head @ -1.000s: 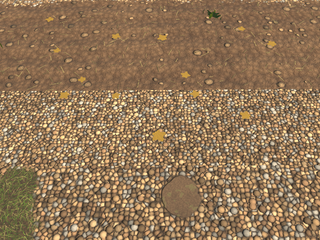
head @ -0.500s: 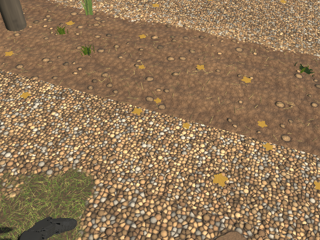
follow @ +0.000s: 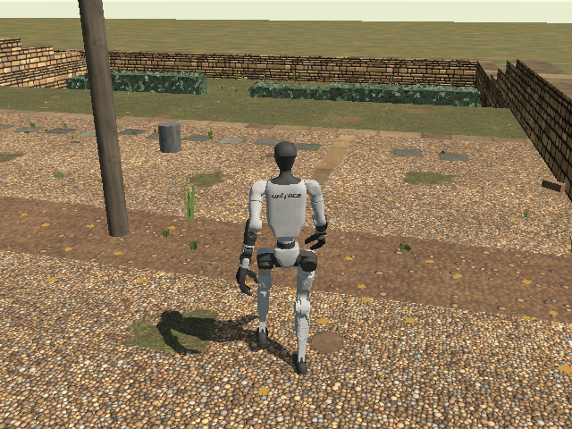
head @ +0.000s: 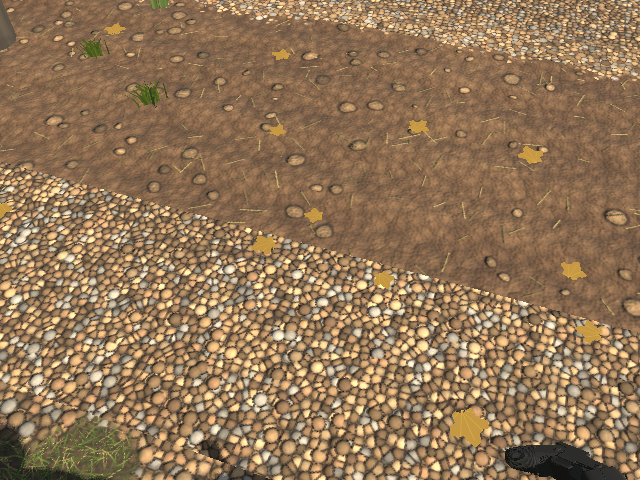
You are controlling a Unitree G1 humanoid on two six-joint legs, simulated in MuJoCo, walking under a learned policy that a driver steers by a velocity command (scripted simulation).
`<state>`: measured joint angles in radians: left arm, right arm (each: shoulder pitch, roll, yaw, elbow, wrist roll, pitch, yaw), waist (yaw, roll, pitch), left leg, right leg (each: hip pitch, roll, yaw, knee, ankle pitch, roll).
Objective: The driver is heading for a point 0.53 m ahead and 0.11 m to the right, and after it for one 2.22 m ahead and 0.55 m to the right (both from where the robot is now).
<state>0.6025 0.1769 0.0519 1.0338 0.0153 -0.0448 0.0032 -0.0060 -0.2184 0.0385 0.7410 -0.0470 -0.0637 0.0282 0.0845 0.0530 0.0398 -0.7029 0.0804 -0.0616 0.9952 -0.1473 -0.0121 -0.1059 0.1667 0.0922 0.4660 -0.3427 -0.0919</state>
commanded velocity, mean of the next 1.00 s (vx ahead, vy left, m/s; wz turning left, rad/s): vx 0.99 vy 0.00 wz -0.59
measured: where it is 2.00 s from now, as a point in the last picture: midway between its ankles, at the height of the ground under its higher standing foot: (545, 160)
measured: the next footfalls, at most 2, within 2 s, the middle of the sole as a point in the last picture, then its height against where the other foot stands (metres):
left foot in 0.14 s outside the picture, level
right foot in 0.68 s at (450, 445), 0.19 m lower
